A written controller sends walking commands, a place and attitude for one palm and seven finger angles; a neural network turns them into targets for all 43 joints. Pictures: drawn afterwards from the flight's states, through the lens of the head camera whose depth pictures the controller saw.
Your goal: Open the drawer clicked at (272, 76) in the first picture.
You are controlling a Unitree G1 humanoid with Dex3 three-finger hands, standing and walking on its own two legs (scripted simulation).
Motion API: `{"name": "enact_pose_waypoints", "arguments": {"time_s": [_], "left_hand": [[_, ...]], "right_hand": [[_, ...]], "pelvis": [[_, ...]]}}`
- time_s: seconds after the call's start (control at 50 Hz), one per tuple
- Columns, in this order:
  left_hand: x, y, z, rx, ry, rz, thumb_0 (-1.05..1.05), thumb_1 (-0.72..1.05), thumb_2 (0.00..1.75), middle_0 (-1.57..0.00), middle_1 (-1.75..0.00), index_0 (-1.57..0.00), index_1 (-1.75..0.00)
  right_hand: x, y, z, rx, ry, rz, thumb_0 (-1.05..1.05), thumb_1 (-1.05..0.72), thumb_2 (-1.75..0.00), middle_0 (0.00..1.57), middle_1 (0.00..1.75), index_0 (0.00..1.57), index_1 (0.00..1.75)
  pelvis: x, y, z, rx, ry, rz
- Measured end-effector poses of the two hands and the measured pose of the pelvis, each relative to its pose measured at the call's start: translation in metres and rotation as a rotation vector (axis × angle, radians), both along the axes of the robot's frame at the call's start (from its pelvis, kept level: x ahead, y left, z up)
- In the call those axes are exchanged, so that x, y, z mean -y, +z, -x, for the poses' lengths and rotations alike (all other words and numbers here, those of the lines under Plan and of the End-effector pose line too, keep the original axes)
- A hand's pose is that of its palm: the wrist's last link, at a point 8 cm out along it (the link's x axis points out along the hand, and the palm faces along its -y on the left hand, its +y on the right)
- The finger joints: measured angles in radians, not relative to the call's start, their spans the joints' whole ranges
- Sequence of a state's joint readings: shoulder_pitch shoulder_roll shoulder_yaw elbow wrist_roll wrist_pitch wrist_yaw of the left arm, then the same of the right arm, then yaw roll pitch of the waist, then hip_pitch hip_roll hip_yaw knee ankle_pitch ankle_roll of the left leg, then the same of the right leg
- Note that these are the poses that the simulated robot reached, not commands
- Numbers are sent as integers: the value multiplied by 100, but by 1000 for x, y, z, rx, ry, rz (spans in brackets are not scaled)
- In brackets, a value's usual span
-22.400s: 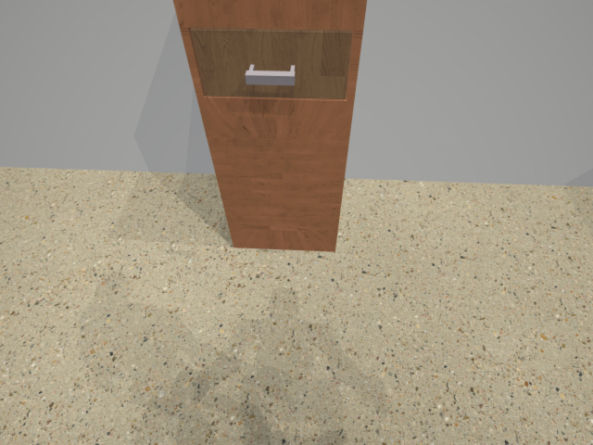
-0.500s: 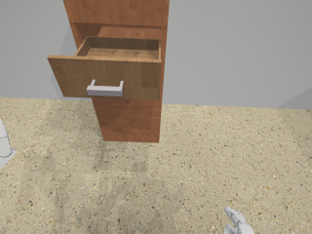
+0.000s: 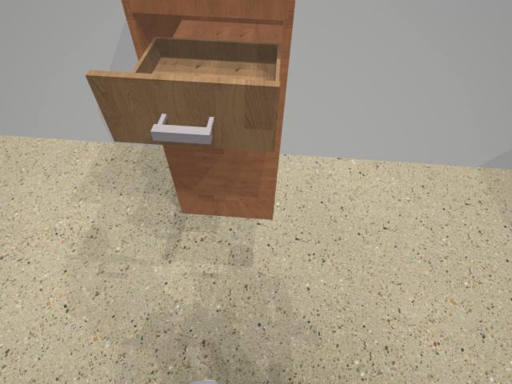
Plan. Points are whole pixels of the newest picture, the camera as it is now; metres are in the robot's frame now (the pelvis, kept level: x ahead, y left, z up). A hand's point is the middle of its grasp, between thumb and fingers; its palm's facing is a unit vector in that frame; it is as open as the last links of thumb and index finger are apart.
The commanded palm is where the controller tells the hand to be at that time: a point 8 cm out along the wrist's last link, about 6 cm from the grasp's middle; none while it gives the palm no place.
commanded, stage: let the arm hang, fingers relaxed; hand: left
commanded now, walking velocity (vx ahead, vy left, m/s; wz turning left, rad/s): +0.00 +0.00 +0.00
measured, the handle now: (184, 127) +0.59 +0.17 +0.05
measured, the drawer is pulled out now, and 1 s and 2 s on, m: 0.30 0.30 0.30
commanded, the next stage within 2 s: look to check the result in 0.78 s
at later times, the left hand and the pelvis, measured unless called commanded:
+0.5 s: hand out of the picture +0.02 +0.18 -0.16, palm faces +0.01 -0.98 -0.21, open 7.4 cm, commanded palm none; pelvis +0.02 +0.01 +0.02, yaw +0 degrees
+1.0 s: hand out of the picture +0.04 +0.19 -0.15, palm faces +0.00 -0.97 -0.23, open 7.4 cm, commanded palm none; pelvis +0.03 +0.00 +0.02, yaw -1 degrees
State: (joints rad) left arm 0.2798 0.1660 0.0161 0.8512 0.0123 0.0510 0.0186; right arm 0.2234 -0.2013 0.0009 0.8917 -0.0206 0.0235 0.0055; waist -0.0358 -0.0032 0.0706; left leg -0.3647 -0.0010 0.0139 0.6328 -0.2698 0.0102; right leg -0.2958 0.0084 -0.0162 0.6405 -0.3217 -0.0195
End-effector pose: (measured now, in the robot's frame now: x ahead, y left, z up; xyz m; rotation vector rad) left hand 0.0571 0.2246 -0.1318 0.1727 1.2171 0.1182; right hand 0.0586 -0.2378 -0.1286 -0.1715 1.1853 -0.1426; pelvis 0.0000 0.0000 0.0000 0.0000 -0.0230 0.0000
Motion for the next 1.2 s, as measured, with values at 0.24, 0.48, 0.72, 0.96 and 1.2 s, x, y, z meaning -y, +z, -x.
{"name": "enact_pose_waypoints", "arguments": {"time_s": [0.24, 0.48, 0.72, 0.96, 1.2], "left_hand": [[-32, 15, 88, -308, 97, -71, 0, 94, 90, -21, -30, -20, -30], [-7, 9, 42, -200, 58, -16, 1, 91, 90, -20, -30, -20, -30], [-8, 8, 14, -141, 37, -18, 1, 92, 90, -20, -30, -20, -30], [-13, 11, 20, -172, 43, -37, 1, 90, 90, -20, -30, -20, -30], [-15, 10, 18, -172, 41, -37, 1, 90, 90, -20, -30, -20, -30]], "right_hand": [[-27, -2, 70, -304, -52, -48, 1, -91, -90, 20, 30, 20, 30], [-34, -5, 46, -232, -67, -62, 1, -92, -90, 20, 30, 20, 30], [-26, -1, 37, -201, -82, -45, 1, -91, -90, 20, 29, 20, 30], [-23, -2, 34, -216, -80, -46, 0, -91, -90, 20, 29, 20, 30], [-12, 2, 21, -198, -68, -19, 0, -91, -90, 20, 30, 20, 30]], "pelvis": [[-5, 17, -14, -6, 4, 7], [-9, 19, -21, 12, -7, -2], [-5, 19, -27, 14, -14, -2], [-3, 20, -29, 15, -15, -1], [-2, 20, -29, 15, -12, 1]]}}
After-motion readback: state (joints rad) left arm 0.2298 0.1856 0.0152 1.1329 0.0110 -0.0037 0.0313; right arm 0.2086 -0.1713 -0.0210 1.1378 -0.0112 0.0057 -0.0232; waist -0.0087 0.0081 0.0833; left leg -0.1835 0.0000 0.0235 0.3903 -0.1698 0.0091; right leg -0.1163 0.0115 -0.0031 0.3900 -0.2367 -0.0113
